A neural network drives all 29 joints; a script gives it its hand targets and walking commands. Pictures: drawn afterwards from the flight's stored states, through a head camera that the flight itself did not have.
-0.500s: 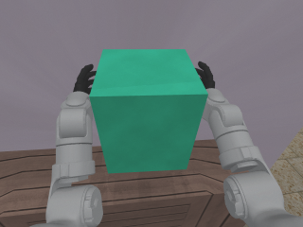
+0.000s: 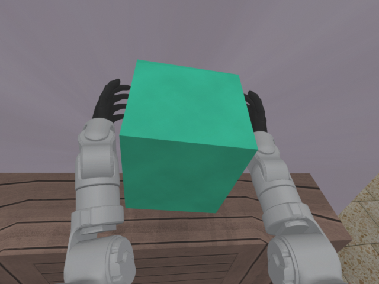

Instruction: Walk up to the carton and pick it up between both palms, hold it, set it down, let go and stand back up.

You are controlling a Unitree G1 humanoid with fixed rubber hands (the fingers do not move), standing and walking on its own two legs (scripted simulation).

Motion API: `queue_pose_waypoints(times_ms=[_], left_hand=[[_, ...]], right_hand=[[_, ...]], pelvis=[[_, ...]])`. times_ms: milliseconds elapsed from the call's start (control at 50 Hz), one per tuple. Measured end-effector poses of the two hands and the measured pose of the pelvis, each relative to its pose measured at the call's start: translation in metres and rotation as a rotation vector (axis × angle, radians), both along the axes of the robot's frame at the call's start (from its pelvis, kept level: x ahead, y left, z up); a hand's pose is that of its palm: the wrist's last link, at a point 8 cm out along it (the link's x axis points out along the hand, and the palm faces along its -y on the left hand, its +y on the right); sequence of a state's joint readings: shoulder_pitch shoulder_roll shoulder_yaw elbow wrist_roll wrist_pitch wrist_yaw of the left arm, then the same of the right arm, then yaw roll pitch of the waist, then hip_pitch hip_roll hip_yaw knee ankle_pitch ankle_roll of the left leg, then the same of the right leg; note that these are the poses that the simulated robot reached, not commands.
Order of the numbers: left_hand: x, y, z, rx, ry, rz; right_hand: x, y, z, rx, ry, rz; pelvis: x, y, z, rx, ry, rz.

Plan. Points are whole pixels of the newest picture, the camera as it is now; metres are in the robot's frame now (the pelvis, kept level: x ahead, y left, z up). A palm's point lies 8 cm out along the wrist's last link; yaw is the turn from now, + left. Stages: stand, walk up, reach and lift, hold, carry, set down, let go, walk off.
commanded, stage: set down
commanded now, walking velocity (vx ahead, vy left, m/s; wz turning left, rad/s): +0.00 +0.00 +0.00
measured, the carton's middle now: (180, 143) +0.37 +0.03 +0.15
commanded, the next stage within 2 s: none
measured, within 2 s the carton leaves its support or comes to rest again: neither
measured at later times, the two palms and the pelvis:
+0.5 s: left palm (108, 132) +0.37 +0.18 +0.17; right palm (249, 138) +0.38 -0.12 +0.16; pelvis +0.00 +0.01 +0.00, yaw +0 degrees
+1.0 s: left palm (112, 144) +0.38 +0.18 +0.13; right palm (245, 147) +0.39 -0.13 +0.13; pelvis +0.00 +0.00 +0.00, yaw -1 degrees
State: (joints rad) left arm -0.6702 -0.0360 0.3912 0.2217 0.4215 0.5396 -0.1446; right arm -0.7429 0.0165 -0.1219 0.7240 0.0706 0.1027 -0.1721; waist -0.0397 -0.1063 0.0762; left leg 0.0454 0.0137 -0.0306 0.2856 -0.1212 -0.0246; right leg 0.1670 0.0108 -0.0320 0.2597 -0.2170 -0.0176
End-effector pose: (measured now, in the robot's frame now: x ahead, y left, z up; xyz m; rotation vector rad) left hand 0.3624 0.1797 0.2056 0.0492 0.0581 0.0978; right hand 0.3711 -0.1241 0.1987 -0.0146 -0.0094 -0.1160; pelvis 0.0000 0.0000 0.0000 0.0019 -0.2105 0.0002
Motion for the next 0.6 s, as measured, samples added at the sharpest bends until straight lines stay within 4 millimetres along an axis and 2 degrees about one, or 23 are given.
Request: queue_pose_waypoints(times_ms=[80, 140, 380, 600], left_hand=[[-0.002, 0.000, -0.023, 0.002, 0.021, 0.008], [-0.002, -0.002, -0.031, 0.003, 0.021, 0.010], [0.012, -0.008, -0.029, 0.007, 0.040, -0.002], [0.005, 0.008, -0.052, -0.001, 0.078, 0.033]], right_hand=[[-0.001, 0.001, -0.021, -0.006, 0.012, 0.005], [-0.001, -0.001, -0.026, -0.009, 0.004, 0.002], [0.008, -0.008, -0.027, -0.020, 0.014, -0.017], [0.012, 0.009, -0.042, -0.032, 0.047, 0.020]], pelvis=[[-0.004, -0.002, 0.000, -0.005, 0.013, 0.012], [-0.007, -0.003, 0.000, -0.008, 0.034, 0.017], [-0.005, 0.002, 0.001, -0.003, 0.075, -0.004], [-0.001, 0.006, 0.001, -0.006, 0.068, -0.003]])
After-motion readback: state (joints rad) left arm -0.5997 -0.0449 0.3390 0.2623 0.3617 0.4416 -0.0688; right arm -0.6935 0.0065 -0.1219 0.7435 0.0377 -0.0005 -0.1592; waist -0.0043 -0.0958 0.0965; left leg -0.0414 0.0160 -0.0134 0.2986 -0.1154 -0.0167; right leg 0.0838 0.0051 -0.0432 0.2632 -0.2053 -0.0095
